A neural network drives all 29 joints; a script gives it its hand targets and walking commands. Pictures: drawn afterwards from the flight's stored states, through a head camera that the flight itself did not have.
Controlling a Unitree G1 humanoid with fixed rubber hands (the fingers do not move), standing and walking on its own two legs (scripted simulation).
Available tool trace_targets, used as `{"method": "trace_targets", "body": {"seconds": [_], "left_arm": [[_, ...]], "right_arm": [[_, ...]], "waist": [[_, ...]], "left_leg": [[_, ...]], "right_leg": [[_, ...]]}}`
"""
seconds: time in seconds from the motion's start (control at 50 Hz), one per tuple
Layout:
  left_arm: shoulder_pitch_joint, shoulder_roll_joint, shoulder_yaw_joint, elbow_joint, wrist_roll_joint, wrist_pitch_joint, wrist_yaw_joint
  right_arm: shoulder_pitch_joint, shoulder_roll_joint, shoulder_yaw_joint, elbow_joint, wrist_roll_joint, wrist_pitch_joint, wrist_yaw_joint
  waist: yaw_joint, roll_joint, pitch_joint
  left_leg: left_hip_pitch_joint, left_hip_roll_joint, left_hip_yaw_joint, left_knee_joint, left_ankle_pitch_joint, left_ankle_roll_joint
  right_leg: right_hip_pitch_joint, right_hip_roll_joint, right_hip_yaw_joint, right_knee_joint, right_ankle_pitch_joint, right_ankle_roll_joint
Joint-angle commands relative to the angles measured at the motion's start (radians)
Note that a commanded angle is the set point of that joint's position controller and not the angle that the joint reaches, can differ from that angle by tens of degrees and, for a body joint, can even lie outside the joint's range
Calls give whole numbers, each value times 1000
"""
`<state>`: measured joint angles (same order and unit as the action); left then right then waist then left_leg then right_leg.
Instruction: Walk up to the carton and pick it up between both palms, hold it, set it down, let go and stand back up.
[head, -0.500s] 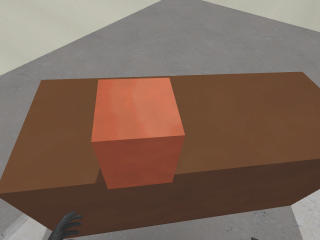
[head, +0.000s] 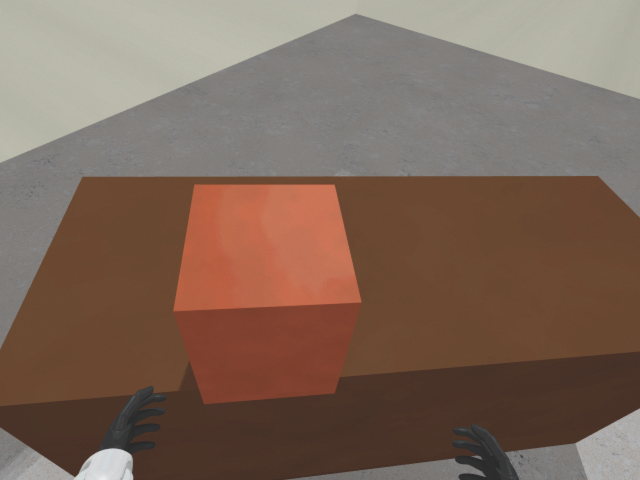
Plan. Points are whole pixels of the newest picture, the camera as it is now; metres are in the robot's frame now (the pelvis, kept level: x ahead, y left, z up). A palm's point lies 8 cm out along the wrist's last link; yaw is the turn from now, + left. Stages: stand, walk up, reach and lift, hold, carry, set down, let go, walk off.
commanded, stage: reach and lift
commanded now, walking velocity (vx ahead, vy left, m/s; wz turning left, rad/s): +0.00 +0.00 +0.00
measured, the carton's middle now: (268, 295) +0.37 +0.08 +0.00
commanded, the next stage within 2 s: none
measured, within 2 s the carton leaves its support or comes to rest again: neither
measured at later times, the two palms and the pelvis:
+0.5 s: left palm (116, 452) +0.17 +0.24 -0.05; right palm (477, 459) +0.17 -0.20 -0.04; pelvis +0.02 -0.01 +0.00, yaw +0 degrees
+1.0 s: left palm (113, 460) +0.15 +0.23 -0.02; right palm (465, 445) +0.18 -0.18 -0.01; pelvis +0.01 -0.01 +0.00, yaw +1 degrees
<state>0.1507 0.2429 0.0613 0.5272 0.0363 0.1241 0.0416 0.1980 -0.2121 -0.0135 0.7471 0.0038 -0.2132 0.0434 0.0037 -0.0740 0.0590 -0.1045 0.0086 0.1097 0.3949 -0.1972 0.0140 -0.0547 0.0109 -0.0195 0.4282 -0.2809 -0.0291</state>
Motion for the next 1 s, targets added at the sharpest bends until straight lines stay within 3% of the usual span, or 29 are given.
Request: {"method": "trace_targets", "body": {"seconds": [0.0,0.18,0.5,0.72,0.9,0.98], "left_arm": [[-50,93,33,-108,-16,-75,-12],[11,107,48,-131,-49,-195,-41],[133,88,44,-236,-85,-328,-64],[184,71,14,-286,-120,-419,-51],[137,68,-17,-301,-165,-501,-21],[99,73,-18,-303,-176,-488,-14]], "right_arm": [[-11,-73,-7,-133,20,-41,-20],[37,-38,22,-225,46,-94,-48],[134,1,92,-305,140,-168,-61],[168,26,98,-399,165,-211,-52],[112,51,101,-447,184,-240,-43],[68,47,104,-451,190,-219,-50]], "waist": [[5,66,-42],[20,42,-63],[38,84,-49],[48,92,-17],[50,84,-15],[47,84,-17]], "left_leg": [[265,-14,-50,-43,218,-37],[282,-10,-47,-42,310,-31],[281,-8,-67,-28,386,-35],[237,-2,-78,-21,341,-29],[166,-2,-86,-24,211,-15],[147,-1,-86,-33,163,-9]], "right_leg": [[-262,-28,28,-185,203,9],[-245,-25,37,-213,242,17],[-247,-30,42,-223,259,4],[-288,-29,47,-224,134,-13],[-306,-39,65,-203,6,-16],[-299,-43,72,-197,-24,-18]]}}
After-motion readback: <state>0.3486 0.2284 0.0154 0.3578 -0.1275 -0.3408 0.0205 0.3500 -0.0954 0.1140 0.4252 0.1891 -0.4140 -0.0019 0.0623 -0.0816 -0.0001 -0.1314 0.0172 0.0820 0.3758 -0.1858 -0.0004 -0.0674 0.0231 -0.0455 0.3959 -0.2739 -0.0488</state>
